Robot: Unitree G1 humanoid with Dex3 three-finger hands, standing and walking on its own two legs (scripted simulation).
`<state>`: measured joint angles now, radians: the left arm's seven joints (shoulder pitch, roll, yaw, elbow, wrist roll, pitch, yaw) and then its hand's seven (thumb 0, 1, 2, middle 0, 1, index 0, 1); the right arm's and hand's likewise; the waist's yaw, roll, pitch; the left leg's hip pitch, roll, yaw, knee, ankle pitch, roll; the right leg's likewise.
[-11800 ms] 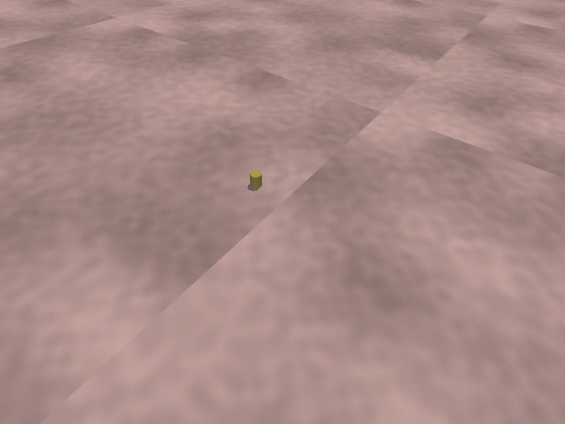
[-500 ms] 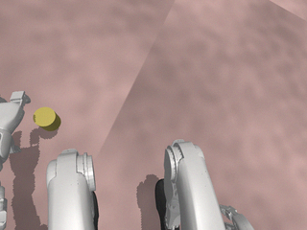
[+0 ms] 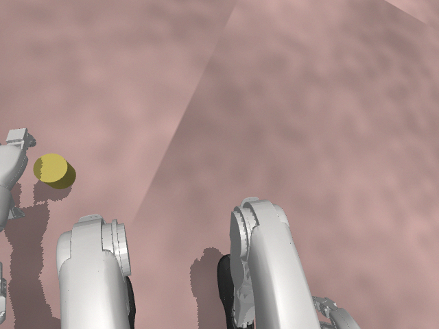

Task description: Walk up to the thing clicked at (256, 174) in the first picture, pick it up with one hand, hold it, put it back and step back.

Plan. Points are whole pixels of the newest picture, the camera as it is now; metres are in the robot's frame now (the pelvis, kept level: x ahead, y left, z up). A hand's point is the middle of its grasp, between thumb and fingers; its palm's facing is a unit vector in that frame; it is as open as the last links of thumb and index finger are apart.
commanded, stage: approach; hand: left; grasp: from above
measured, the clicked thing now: (56, 172) +0.45 +0.29 -0.29
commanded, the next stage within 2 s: close in in 0.50 s
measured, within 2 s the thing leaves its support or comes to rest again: neither
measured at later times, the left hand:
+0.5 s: hand (53, 143) +0.47 +0.26 -0.17, palm faces -0.38 -0.05 -0.92, open 14.3 cm
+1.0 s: hand (49, 178) +0.42 +0.28 -0.22, palm faces -0.41 -0.10 -0.91, open 14.3 cm
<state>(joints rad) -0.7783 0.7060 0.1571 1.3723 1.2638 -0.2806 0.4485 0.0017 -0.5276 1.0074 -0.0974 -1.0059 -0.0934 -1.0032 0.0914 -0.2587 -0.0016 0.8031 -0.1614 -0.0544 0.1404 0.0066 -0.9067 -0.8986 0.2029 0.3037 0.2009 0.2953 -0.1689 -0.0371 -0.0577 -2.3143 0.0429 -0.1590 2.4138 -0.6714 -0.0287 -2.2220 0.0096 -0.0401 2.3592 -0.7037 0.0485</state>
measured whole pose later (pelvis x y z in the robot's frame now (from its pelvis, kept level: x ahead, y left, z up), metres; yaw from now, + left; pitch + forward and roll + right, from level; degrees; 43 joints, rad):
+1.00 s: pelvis +0.00 +0.00 -0.02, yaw -1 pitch +30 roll -8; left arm -0.88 0.72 0.11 1.56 1.35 -0.29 0.62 0.00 -0.55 1.01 -0.08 -0.99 -0.07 -0.99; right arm 0.03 -0.28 0.06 0.79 -0.22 -0.09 0.17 0.01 -0.90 -0.90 0.20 0.30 0.20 0.30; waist -0.25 -0.08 -0.01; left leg -2.36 0.03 -0.19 2.48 -0.67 -0.03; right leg -2.25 0.02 -0.06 2.41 -0.70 0.05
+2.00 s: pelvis +0.00 +0.01 -0.03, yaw -6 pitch +28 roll -11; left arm -0.97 0.83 0.13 1.76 1.25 -0.17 0.71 0.00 -0.51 0.98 -0.08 -0.97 -0.07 -0.97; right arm 0.03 -0.31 0.18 0.80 -0.30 -0.27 0.30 0.01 -0.90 -0.90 0.20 0.30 0.20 0.30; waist -0.33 -0.10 0.08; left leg -2.37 0.04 -0.25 2.56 -0.70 -0.02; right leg -2.24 0.05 -0.10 2.43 -0.69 0.07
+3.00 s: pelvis +0.00 +0.01 -0.03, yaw -7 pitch +26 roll -13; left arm -0.93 0.90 0.11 1.73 1.26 -0.29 0.66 0.00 -0.23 0.75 -0.25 -0.92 -0.28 -0.88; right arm 0.05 -0.31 0.26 0.76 -0.31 -0.27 0.32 0.01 -0.90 -0.90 0.20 0.30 0.20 0.30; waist -0.33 -0.12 0.14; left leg -2.33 0.04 -0.29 2.57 -0.72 -0.03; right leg -2.19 0.06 -0.13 2.41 -0.69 0.08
